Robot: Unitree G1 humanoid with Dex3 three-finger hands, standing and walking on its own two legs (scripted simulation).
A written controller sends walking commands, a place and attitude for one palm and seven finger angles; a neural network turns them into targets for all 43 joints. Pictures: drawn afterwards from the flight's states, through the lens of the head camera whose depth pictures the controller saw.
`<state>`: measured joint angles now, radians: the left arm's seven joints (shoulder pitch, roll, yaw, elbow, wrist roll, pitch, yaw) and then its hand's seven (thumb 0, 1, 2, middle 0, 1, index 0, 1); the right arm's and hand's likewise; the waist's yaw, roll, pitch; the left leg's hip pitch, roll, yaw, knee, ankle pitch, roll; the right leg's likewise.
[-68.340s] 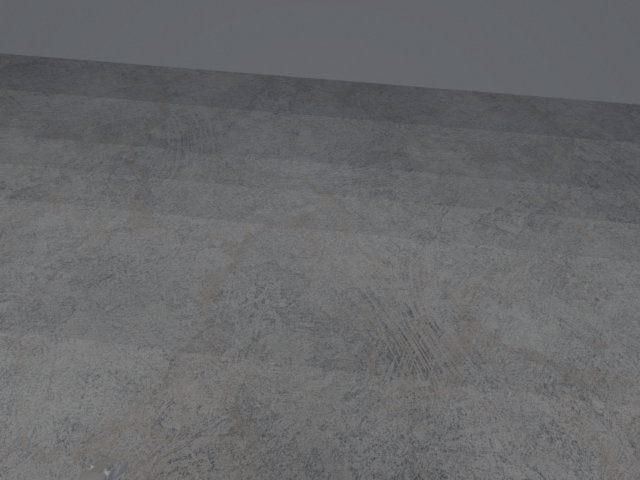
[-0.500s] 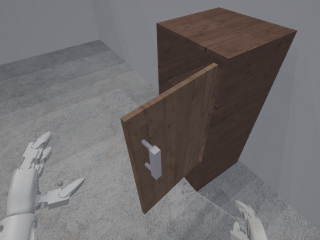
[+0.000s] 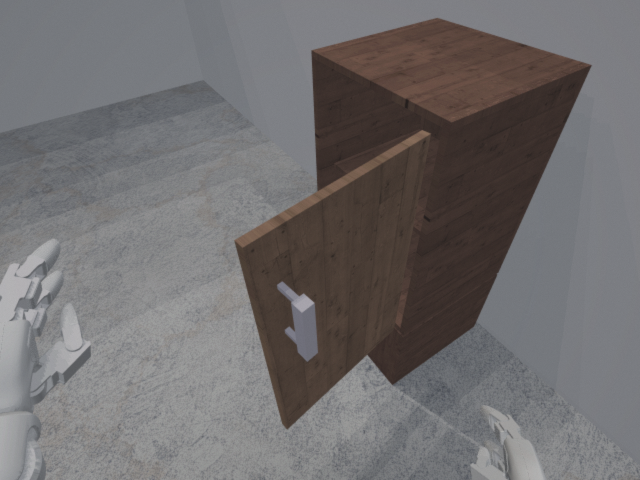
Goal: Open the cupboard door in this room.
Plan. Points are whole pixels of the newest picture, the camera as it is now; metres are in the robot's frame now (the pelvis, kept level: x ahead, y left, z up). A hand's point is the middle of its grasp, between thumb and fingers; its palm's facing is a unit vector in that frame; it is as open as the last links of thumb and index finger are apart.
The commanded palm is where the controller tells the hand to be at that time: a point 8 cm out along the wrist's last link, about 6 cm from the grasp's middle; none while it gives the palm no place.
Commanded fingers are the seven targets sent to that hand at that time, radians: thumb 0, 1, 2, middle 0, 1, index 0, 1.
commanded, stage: draw the hand back to the body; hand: left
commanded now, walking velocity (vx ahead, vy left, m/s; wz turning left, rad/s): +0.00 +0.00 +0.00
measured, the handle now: (296, 321) +0.35 +0.09 -0.02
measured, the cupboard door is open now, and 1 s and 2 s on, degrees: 99 99 99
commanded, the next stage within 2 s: step back with the hand held close in 0.12 s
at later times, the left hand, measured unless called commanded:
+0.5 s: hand (83, 348) +0.19 +0.26 +0.15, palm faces +0.36 -0.79 -0.50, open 7.4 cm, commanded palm +0.13 +0.30 +0.17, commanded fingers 0.00 0.90 0.90 -0.20 -0.30 -0.20 -0.30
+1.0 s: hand out of the picture +0.10 +0.29 +0.15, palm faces +0.43 -0.74 -0.51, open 7.4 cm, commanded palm +0.03 +0.33 +0.17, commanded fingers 0.00 0.90 0.90 -0.20 -0.30 -0.20 -0.30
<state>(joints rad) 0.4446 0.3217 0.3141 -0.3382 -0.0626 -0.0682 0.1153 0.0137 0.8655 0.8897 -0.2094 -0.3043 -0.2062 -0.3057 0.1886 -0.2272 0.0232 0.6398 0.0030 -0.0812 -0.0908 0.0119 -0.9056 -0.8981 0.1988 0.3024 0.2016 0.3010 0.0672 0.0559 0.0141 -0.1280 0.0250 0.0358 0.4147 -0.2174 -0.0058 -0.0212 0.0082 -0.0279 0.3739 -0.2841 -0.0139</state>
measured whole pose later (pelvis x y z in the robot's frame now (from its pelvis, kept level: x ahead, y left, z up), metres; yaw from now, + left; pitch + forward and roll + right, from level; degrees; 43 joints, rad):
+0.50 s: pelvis -0.01 +0.00 +0.00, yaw -1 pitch +0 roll -1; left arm 0.55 0.39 0.36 -0.42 -0.05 -0.14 0.10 0.01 0.89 0.90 -0.21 -0.30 -0.21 -0.31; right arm 0.16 -0.25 -0.01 0.58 0.01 0.00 -0.09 0.01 -0.91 -0.90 0.20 0.30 0.20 0.30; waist 0.02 0.07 0.01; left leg -0.24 0.04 0.04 0.44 -0.20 -0.01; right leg -0.13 0.02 -0.02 0.39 -0.25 -0.01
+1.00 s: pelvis -0.10 +0.02 -0.01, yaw +3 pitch +0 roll -2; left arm 0.55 0.43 0.43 -0.51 -0.02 -0.21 0.15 0.02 0.89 0.90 -0.22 -0.31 -0.21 -0.31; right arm 0.22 -0.21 0.00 0.56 0.01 -0.05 -0.09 0.01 -0.90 -0.90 0.20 0.30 0.20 0.30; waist -0.01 0.02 0.04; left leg -0.42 0.01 0.01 0.53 -0.11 0.04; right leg -0.27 0.05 0.02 0.56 -0.28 0.01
